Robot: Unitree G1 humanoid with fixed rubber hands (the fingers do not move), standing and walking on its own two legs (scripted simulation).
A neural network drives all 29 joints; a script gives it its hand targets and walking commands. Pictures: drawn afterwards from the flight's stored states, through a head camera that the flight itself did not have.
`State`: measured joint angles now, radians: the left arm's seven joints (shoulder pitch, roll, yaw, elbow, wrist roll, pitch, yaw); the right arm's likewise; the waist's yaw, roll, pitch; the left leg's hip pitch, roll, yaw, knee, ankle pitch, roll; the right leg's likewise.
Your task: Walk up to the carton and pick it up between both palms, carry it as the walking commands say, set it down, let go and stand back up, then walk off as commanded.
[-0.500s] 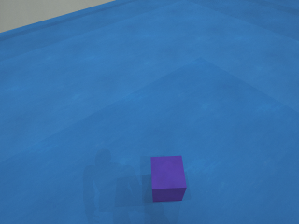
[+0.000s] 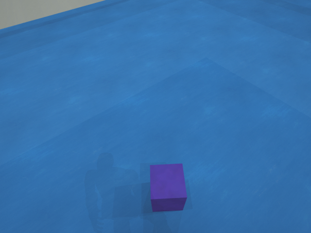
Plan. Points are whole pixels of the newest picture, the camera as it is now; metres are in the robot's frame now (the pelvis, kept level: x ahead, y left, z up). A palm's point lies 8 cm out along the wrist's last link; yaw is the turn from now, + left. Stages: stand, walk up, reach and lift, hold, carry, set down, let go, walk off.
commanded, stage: stand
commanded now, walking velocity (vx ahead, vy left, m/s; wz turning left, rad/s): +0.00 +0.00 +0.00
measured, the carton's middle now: (166, 188) +0.43 -0.03 -0.65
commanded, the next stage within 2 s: reach and lift in 0.78 s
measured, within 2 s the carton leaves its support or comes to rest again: neither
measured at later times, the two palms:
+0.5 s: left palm out of the picture -0.03 +0.18 -0.15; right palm out of the picture -0.01 -0.21 -0.15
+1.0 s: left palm out of the picture +0.14 +0.22 -0.15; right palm (252, 229) +0.15 -0.25 -0.15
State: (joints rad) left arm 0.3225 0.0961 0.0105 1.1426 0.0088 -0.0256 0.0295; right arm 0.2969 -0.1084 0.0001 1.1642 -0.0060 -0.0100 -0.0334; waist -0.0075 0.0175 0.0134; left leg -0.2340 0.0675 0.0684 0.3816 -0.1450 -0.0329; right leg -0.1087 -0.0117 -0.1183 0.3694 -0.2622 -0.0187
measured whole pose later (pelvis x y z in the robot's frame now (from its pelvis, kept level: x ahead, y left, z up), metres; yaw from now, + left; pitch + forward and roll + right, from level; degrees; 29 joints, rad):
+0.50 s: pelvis +0.01 -0.01 +0.00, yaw +0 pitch +0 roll +0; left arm 0.35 0.09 0.00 1.15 0.01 -0.03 0.03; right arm 0.29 -0.11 0.00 1.17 -0.01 -0.01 -0.04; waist 0.00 0.01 0.03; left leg -0.21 0.09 0.07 0.39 -0.17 -0.06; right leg -0.07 0.01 -0.12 0.36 -0.28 -0.04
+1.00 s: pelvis -0.01 -0.02 -0.03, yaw -2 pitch +11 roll +2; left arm 0.03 0.26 -0.04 0.72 -0.16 0.42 0.09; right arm -0.06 -0.24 0.10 0.77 0.16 0.40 -0.07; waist -0.01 -0.04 -0.09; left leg -0.62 0.05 0.04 0.70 -0.27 -0.04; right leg -0.56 -0.03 -0.08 0.79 -0.42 -0.05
